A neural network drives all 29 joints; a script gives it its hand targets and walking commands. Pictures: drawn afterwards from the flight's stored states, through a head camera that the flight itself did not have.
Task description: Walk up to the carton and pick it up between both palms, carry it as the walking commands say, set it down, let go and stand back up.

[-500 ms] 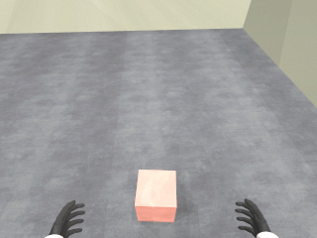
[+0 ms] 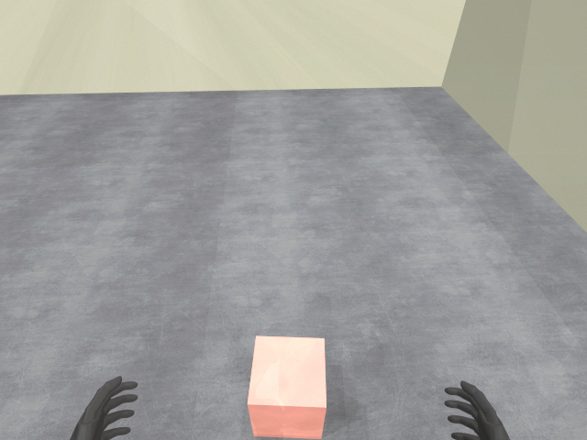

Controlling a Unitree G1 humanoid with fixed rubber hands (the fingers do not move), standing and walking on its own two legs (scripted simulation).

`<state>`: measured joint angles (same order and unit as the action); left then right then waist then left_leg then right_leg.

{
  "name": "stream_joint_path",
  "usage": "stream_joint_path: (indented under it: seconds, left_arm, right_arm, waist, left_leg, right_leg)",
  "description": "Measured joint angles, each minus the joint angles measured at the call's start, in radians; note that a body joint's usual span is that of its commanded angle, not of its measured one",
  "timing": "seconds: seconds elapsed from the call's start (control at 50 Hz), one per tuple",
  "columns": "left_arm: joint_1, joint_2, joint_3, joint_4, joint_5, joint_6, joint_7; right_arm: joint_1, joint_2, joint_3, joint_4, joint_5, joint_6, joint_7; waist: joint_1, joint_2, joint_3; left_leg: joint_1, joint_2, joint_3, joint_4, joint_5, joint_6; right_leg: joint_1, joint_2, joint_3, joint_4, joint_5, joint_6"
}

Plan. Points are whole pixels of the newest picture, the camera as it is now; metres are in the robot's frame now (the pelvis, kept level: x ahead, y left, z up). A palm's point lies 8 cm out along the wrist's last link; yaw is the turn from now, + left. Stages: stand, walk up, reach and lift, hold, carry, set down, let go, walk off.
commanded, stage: stand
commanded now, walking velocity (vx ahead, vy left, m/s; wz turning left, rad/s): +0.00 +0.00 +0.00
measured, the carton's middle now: (288, 387) +0.46 +0.03 -0.63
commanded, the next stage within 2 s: none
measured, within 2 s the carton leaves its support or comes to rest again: neither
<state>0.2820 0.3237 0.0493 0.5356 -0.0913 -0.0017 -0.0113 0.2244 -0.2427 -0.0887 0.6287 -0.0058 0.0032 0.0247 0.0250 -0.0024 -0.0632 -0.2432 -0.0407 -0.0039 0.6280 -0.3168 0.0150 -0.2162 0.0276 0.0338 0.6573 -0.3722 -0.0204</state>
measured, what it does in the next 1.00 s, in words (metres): stands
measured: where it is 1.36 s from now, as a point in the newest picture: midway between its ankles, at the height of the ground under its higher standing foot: outside the picture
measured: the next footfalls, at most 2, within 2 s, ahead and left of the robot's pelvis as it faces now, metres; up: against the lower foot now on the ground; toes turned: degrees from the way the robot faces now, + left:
none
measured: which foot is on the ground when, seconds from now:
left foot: down 0.00-1.00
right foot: down 0.00-1.00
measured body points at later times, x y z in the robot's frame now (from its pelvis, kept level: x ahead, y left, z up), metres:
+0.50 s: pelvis +0.00 +0.00 +0.00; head -0.05 +0.00 +0.45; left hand +0.14 +0.29 -0.06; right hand +0.16 -0.26 -0.07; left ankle +0.02 +0.11 -0.72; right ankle -0.01 -0.11 -0.72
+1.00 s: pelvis +0.00 +0.00 +0.00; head -0.05 +0.00 +0.45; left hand +0.13 +0.29 -0.07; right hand +0.16 -0.26 -0.07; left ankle +0.02 +0.11 -0.72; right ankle -0.01 -0.11 -0.72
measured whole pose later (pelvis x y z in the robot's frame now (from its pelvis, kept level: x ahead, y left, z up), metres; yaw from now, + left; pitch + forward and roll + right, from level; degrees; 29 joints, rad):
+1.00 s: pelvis +0.00 +0.00 +0.00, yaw +0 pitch -4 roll +1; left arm 0.31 0.33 0.05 0.57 -0.09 -0.03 0.00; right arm 0.22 -0.25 -0.09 0.67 -0.01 -0.01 0.01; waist 0.02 -0.02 -0.06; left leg -0.24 -0.04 0.00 0.63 -0.32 0.02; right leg -0.22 0.03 0.03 0.66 -0.37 -0.02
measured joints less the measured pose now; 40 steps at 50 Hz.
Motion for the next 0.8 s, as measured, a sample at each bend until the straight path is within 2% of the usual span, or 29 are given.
stream_joint_path:
  seconds: [0.8]
  left_arm:
    - [0.026, -0.002, 0.0, 0.029, 0.0, -0.023, 0.011]
  right_arm:
    - [0.0, -0.002, 0.0, 0.038, -0.003, -0.013, -0.016]
  waist:
    - [0.0, -0.015, 0.0]
  left_leg:
    - [0.0, 0.0, 0.0, 0.0, 0.001, 0.002]
  right_leg:
    - [0.0, 0.0, 0.0, 0.0, 0.001, -0.001]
